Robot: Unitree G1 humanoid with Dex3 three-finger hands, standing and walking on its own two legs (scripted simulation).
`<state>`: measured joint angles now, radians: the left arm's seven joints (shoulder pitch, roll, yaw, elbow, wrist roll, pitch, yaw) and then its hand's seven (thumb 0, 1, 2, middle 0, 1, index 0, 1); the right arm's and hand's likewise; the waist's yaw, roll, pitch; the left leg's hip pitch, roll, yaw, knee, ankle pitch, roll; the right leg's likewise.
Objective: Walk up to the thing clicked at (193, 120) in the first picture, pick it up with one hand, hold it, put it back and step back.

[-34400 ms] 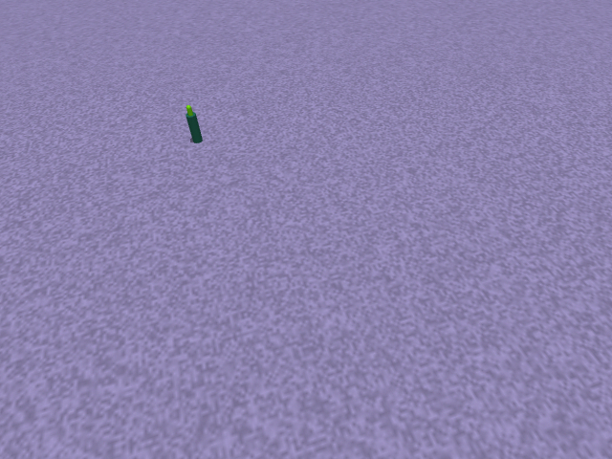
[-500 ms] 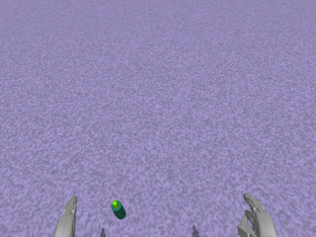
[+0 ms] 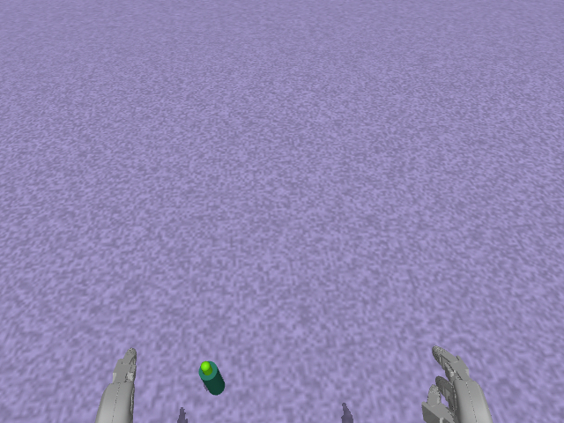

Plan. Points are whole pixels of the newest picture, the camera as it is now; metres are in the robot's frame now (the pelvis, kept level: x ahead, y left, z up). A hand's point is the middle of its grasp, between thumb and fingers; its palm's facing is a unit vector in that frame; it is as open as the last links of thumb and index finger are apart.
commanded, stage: home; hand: left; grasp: from the side
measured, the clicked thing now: (211, 376) +0.37 +0.23 -0.61
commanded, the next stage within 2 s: stand in 0.26 s
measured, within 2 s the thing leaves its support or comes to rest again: neither
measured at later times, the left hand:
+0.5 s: hand (161, 419) +0.16 +0.18 -0.05, palm faces +0.12 -0.95 -0.28, open 16.7 cm
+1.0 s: hand out of the picture +0.07 +0.25 -0.12, palm faces -0.01 -0.93 -0.36, open 7.6 cm
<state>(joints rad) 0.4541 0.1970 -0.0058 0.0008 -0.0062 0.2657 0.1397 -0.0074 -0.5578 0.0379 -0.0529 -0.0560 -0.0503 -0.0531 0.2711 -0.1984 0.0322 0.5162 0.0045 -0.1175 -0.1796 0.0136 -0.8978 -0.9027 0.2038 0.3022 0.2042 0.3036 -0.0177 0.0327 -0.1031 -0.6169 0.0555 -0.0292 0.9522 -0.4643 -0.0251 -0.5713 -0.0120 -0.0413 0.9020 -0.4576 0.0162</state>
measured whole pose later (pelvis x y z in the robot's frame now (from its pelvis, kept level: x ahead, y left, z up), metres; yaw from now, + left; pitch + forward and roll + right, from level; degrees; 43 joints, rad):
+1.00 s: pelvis -0.01 +0.01 +0.03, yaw +0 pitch -1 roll +0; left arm 0.25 0.33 0.02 0.85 0.05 0.00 0.02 0.01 0.85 0.88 -0.20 -0.30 -0.20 -0.30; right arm 0.21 -0.32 -0.04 0.92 -0.05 0.00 0.00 0.01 -0.90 -0.90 0.20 0.30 0.20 0.30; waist 0.01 -0.01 0.04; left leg -0.33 0.02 0.00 0.69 -0.34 -0.01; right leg -0.31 -0.04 -0.02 0.67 -0.35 0.03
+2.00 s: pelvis -0.01 +0.00 +0.06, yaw +0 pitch -3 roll +0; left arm 0.12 0.32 0.01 1.17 0.02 -0.01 0.01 0.01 0.91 0.89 -0.20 -0.30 -0.20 -0.30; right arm 0.13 -0.33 0.00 1.15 -0.02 0.00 0.00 0.01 -0.90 -0.90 0.20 0.30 0.20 0.30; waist 0.00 0.01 0.07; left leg -0.13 0.02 0.01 0.35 -0.16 -0.01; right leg -0.11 -0.04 -0.02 0.34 -0.17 0.03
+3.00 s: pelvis -0.01 +0.00 +0.05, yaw +0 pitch -2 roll +0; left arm 0.09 0.36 0.04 1.07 0.00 0.01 0.01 0.01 0.91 0.89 -0.21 -0.30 -0.20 -0.30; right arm 0.08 -0.36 -0.03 1.08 0.00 0.02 0.02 0.01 -0.90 -0.90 0.20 0.30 0.20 0.30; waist -0.01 0.00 0.11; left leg -0.20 0.02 0.01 0.44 -0.21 -0.01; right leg -0.19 -0.04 -0.02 0.44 -0.22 0.02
